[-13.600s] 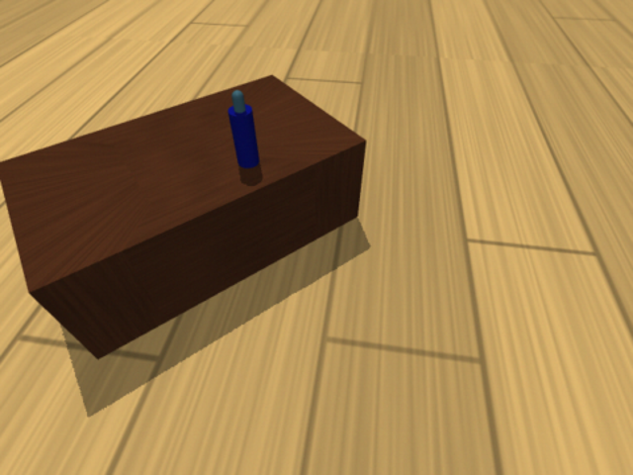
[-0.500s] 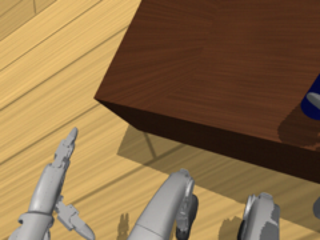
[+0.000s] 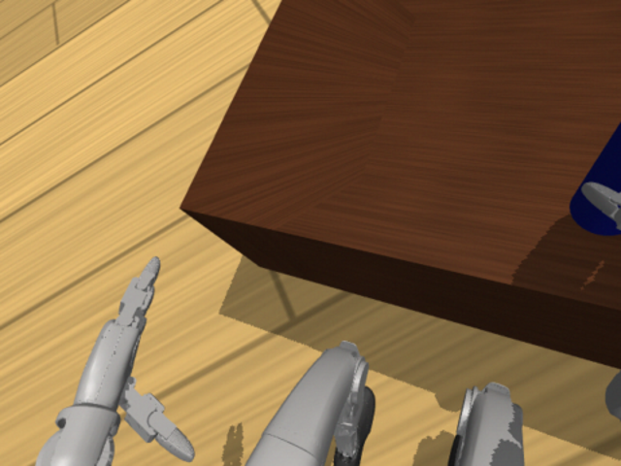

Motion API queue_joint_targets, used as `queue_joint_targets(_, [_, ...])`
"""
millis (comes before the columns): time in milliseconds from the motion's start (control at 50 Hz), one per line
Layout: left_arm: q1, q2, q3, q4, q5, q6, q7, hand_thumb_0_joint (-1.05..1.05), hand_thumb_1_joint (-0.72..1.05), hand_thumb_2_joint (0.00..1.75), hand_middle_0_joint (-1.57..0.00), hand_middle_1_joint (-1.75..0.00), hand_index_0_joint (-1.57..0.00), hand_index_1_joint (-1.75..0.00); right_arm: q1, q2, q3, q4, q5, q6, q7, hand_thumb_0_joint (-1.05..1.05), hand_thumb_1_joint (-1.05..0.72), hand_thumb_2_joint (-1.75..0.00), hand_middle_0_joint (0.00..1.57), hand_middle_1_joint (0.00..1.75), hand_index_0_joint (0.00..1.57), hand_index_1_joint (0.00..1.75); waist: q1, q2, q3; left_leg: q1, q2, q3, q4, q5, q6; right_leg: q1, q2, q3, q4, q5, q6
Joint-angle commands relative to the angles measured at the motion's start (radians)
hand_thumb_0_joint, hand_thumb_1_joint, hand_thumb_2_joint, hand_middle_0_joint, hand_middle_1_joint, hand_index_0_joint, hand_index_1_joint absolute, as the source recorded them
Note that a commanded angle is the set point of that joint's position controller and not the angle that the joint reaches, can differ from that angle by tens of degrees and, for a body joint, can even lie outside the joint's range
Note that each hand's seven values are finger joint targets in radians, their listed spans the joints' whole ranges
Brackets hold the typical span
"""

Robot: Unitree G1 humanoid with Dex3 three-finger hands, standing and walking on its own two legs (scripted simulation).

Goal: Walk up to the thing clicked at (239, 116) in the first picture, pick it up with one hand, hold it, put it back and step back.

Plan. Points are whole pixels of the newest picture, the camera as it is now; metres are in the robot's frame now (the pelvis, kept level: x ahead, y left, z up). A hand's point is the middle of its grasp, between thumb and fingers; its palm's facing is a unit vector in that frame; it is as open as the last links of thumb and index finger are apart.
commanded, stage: settle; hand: right
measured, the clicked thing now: out of the picture +0.52 -0.22 +0.01
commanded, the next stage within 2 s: lift in 0.20 s
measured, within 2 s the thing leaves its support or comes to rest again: neither
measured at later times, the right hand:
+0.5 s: hand out of the picture +0.53 -0.23 -0.01, palm faces +0.24 +0.97 -0.02, open 10.8 cm
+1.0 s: hand out of the picture +0.45 -0.22 +0.07, palm faces +0.24 +0.97 -0.03, open 10.8 cm
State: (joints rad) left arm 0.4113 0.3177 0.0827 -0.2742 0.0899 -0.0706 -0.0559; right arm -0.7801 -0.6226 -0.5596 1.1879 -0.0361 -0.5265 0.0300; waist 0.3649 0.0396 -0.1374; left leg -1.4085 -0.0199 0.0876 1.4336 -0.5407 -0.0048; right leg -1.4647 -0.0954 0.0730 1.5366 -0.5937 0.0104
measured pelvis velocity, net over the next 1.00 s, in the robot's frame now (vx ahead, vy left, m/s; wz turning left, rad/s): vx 0.03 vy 0.00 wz -0.04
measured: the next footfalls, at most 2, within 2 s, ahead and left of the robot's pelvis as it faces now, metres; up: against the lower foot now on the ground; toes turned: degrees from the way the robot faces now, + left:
none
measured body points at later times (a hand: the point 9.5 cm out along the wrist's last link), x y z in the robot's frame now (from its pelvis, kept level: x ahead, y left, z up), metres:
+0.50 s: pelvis +0.01 +0.00 +0.02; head +0.18 -0.08 +0.43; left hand +0.19 +0.26 +0.09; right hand +0.51 -0.28 +0.00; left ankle +0.06 +0.13 -0.56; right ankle +0.05 -0.12 -0.56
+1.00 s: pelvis +0.03 +0.00 +0.07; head +0.13 -0.05 +0.51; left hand +0.20 +0.26 +0.10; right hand +0.43 -0.27 +0.08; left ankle +0.06 +0.13 -0.56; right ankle +0.05 -0.12 -0.56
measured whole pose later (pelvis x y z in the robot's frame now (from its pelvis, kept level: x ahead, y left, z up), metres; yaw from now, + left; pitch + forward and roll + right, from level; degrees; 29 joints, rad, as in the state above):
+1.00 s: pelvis +0.03 +0.00 +0.07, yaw -2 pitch +21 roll +4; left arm 0.41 0.26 0.08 -0.05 0.06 -0.02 -0.03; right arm -0.48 -0.33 -0.40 0.88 0.03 -0.46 0.00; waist 0.20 0.01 -0.15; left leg -1.02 -0.01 0.05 1.15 -0.49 -0.01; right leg -1.06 -0.08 0.02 1.23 -0.53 0.00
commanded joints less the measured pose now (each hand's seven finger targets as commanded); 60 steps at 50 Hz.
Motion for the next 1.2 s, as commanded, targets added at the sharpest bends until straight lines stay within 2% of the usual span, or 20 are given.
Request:
queue_joint_targets(0, [0.035, 0.173, 0.143, -0.172, -0.006, -0.043, 0.027, 0.00, -0.58, 0.08, -0.05, -0.04, -0.03, -0.06, -0.466, -0.255, -0.006, -0.288, 0.011, -0.109, 0.009, 0.00, -0.11, -1.28, 1.20, 1.39, 1.25, 1.39, -0.024, -0.415, -0.595, 0.239, -0.041, -0.025, -0.156, 0.245, 0.035, 0.560, 0.040, 0.017, -0.205, 0.328, -0.011])
queue_joint_targets(80, [0.072, 0.152, 0.120, -0.111, -0.007, -0.039, 0.027, 0.00, -0.58, 0.08, -0.05, -0.04, -0.03, -0.06, -0.471, -0.235, 0.001, -0.287, 0.025, -0.107, 0.015, 0.00, -0.12, -1.29, 1.20, 1.40, 1.25, 1.40, -0.027, -0.432, -0.596, 0.238, -0.041, -0.023, -0.158, 0.266, 0.035, 0.584, 0.041, 0.016, -0.205, 0.375, -0.007])
queue_joint_targets(140, [0.030, 0.188, 0.152, -0.169, -0.006, -0.042, 0.031, 0.00, -0.58, 0.08, -0.05, -0.04, -0.03, -0.06, -0.512, -0.303, -0.031, -0.353, 0.018, -0.111, 0.004, 0.00, -0.14, -1.31, 1.21, 1.41, 1.26, 1.42, -0.036, -0.445, -0.690, 0.281, -0.042, -0.025, -0.164, 0.307, 0.032, 0.645, 0.041, 0.016, -0.200, 0.433, -0.010])
queue_joint_targets(200, [0.053, 0.171, 0.144, -0.117, -0.005, -0.034, 0.029, 0.00, -0.58, 0.07, -0.05, -0.04, -0.03, -0.06, -0.494, -0.244, 0.002, -0.329, 0.023, -0.106, 0.001, 0.00, -0.15, -1.30, 1.20, 1.40, 1.25, 1.40, -0.023, -0.433, -0.652, 0.282, -0.041, -0.032, -0.178, 0.324, 0.027, 0.631, 0.038, 0.013, -0.192, 0.444, -0.015])
queue_joint_targets(280, [0.036, 0.185, 0.151, -0.126, -0.006, -0.027, 0.029, 0.00, -0.59, 0.08, -0.05, -0.04, -0.03, -0.06, -0.520, -0.280, -0.011, -0.364, 0.014, -0.105, -0.015, 0.00, -0.15, -1.32, 1.21, 1.42, 1.26, 1.42, -0.038, -0.424, -0.671, 0.310, -0.044, -0.030, -0.191, 0.325, 0.028, 0.643, 0.041, 0.011, -0.215, 0.439, -0.015])
queue_joint_targets(320, [0.032, 0.153, 0.115, -0.113, -0.007, -0.023, 0.023, 0.00, -0.57, 0.08, -0.05, -0.05, -0.04, -0.06, -0.460, -0.215, 0.014, -0.276, 0.016, -0.097, -0.010, 0.00, -0.09, -1.31, 1.25, 1.44, 1.30, 1.44, -0.034, -0.406, -0.622, 0.295, -0.047, -0.024, -0.191, 0.327, 0.029, 0.630, 0.040, 0.013, -0.221, 0.457, -0.013])
queue_joint_targets(360, [0.039, 0.165, 0.135, -0.122, -0.009, -0.023, 0.025, 0.00, -0.57, 0.07, -0.05, -0.05, -0.04, -0.06, -0.478, -0.226, 0.007, -0.310, 0.017, -0.102, -0.007, 0.00, -0.07, -1.30, 1.24, 1.42, 1.29, 1.42, -0.030, -0.403, -0.647, 0.323, -0.043, -0.028, -0.205, 0.336, 0.028, 0.644, 0.041, 0.011, -0.227, 0.447, -0.015])
queue_joint_targets(480, [0.064, 0.164, 0.153, -0.084, -0.009, -0.015, 0.018, 0.00, -0.57, 0.07, -0.04, -0.04, -0.03, -0.05, -0.402, -0.199, -0.001, -0.335, 0.024, -0.090, 0.000, 0.00, -0.10, -1.30, 1.26, 1.43, 1.30, 1.43, -0.056, -0.433, -0.622, 0.337, -0.045, -0.026, -0.228, 0.344, 0.028, 0.698, 0.041, 0.004, -0.261, 0.491, -0.010])
queue_joint_targets(520, [0.051, 0.128, 0.116, -0.088, -0.011, -0.020, 0.014, 0.00, -0.57, 0.07, -0.05, -0.04, -0.04, -0.05, -0.412, -0.148, 0.020, -0.378, 0.038, -0.090, 0.004, 0.00, -0.13, -1.31, 1.27, 1.44, 1.32, 1.44, -0.065, -0.408, -0.635, 0.362, -0.043, -0.025, -0.233, 0.357, 0.027, 0.693, 0.043, 0.003, -0.270, 0.485, -0.011])
queue_joint_targets(560, [0.016, 0.127, 0.112, -0.113, -0.011, -0.023, 0.015, 0.00, -0.58, 0.08, -0.05, -0.04, -0.03, -0.05, -0.396, -0.172, 0.004, -0.421, 0.038, -0.092, -0.003, 0.00, -0.14, -1.31, 1.28, 1.43, 1.32, 1.43, -0.093, -0.406, -0.666, 0.403, -0.043, -0.031, -0.243, 0.369, 0.027, 0.710, 0.045, -0.003, -0.281, 0.496, -0.011])
queue_joint_targets(620, [0.053, 0.108, 0.102, -0.061, -0.013, -0.016, 0.017, 0.00, -0.57, 0.07, -0.04, -0.04, -0.04, -0.05, -0.340, -0.110, 0.037, -0.382, 0.041, -0.085, -0.002, 0.00, -0.13, -1.30, 1.26, 1.42, 1.31, 1.42, -0.091, -0.348, -0.595, 0.439, -0.041, -0.038, -0.281, 0.349, 0.023, 0.659, 0.054, -0.013, -0.311, 0.409, -0.017])
queue_joint_targets(680, [0.040, 0.132, 0.128, -0.073, -0.014, -0.014, 0.024, 0.00, -0.58, 0.07, -0.05, -0.04, -0.04, -0.05, -0.318, -0.129, 0.016, -0.480, 0.047, -0.084, -0.013, 0.00, -0.15, -1.30, 1.26, 1.43, 1.31, 1.43, -0.125, -0.353, -0.659, 0.476, -0.043, -0.039, -0.297, 0.368, 0.023, 0.742, 0.056, -0.017, -0.339, 0.444, -0.014])
queue_joint_targets(700, [0.059, 0.124, 0.120, -0.054, -0.013, -0.010, 0.022, 0.00, -0.58, 0.07, -0.05, -0.04, -0.03, -0.06, -0.281, -0.123, 0.026, -0.492, 0.047, -0.079, -0.014, 0.00, -0.11, -1.32, 1.26, 1.44, 1.31, 1.44, -0.132, -0.361, -0.640, 0.486, -0.043, -0.041, -0.306, 0.376, 0.021, 0.748, 0.058, -0.021, -0.348, 0.451, -0.016])
queue_joint_targets(720, [0.106, 0.099, 0.104, 0.005, -0.013, -0.004, 0.021, 0.00, -0.57, 0.07, -0.04, -0.04, -0.03, -0.05, -0.241, -0.041, 0.061, -0.451, 0.059, -0.069, -0.008, 0.00, -0.11, -1.31, 1.26, 1.43, 1.31, 1.43, -0.114, -0.341, -0.577, 0.463, -0.044, -0.034, -0.316, 0.373, 0.021, 0.743, 0.057, -0.020, -0.359, 0.455, -0.014])
queue_joint_targets(740, [0.087, 0.099, 0.105, -0.004, -0.017, -0.006, 0.021, 0.00, -0.58, 0.07, -0.05, -0.04, -0.03, -0.05, -0.235, -0.021, 0.075, -0.497, 0.066, -0.070, -0.010, 0.00, -0.12, -1.31, 1.26, 1.43, 1.31, 1.43, -0.136, -0.345, -0.579, 0.465, -0.044, -0.031, -0.318, 0.356, 0.025, 0.756, 0.059, -0.017, -0.380, 0.457, -0.011])
queue_joint_targets(820, [0.021, 0.125, 0.131, 0.011, -0.020, -0.007, 0.034, 0.00, -0.59, 0.08, -0.05, -0.04, -0.03, -0.06, -0.207, 0.008, 0.102, -0.601, 0.077, -0.061, -0.028, 0.00, -0.12, -1.30, 1.25, 1.42, 1.30, 1.42, -0.162, -0.311, -0.574, 0.496, -0.043, -0.032, -0.351, 0.348, 0.024, 0.827, 0.053, -0.020, -0.418, 0.467, -0.008])
queue_joint_targets(860, [0.027, 0.099, 0.119, 0.051, -0.027, -0.007, 0.035, 0.00, -0.60, 0.09, -0.05, -0.04, -0.03, -0.06, -0.171, 0.103, 0.151, -0.581, 0.094, -0.051, -0.027, 0.00, -0.12, -1.30, 1.25, 1.42, 1.30, 1.42, -0.152, -0.246, -0.504, 0.546, -0.039, -0.038, -0.382, 0.360, 0.019, 0.762, 0.064, -0.029, -0.438, 0.409, -0.017])
queue_joint_targets(940, [0.020, 0.123, 0.128, 0.020, -0.037, 0.000, 0.049, 0.00, -0.59, 0.08, -0.04, -0.04, -0.03, -0.05, -0.101, 0.062, 0.126, -0.606, 0.092, -0.038, -0.035, 0.00, -0.12, -1.32, 1.27, 1.45, 1.32, 1.45, -0.173, -0.184, -0.490, 0.630, -0.031, -0.045, -0.434, 0.348, 0.014, 0.787, 0.069, -0.042, -0.491, 0.363, -0.017])
queue_joint_targets(1060, [0.037, 0.064, 0.097, 0.111, -0.041, -0.002, 0.051, 0.00, -0.57, 0.07, -0.04, -0.04, -0.03, -0.05, -0.004, 0.188, 0.191, -0.681, 0.118, -0.035, -0.029, 0.00, -0.11, -1.28, 1.24, 1.40, 1.28, 1.40, -0.207, -0.174, -0.396, 0.638, -0.022, -0.043, -0.460, 0.349, 0.015, 0.824, 0.075, -0.050, -0.550, 0.385, -0.010])
queue_joint_targets(1180, [0.000, 0.080, 0.115, 0.145, -0.045, -0.011, 0.065, 0.00, -0.57, 0.06, -0.04, -0.04, -0.03, -0.05, 0.023, 0.201, 0.220, -0.804, 0.119, -0.039, -0.036, 0.00, -0.09, -1.26, 1.22, 1.38, 1.27, 1.38, -0.232, -0.165, -0.422, 0.687, -0.011, -0.060, -0.491, 0.344, 0.012, 0.876, 0.077, -0.060, -0.583, 0.363, -0.011])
